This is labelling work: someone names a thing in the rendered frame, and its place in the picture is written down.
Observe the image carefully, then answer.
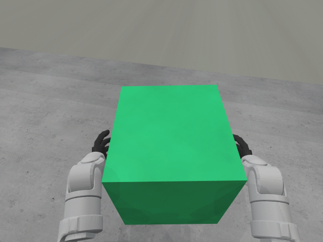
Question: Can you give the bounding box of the carton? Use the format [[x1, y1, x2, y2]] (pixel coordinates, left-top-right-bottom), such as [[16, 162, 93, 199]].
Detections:
[[101, 85, 247, 225]]

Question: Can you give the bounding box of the left robot forearm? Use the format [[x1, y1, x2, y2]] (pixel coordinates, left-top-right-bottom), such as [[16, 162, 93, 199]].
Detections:
[[57, 152, 106, 242]]

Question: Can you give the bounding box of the right robot forearm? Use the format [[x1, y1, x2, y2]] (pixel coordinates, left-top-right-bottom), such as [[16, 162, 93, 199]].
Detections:
[[241, 155, 301, 242]]

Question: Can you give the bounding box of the robot right hand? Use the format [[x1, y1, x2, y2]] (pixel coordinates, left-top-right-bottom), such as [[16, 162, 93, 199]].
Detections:
[[233, 134, 252, 158]]

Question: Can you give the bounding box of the robot left hand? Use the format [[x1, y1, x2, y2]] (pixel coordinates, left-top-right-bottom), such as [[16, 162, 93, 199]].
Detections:
[[92, 130, 111, 159]]

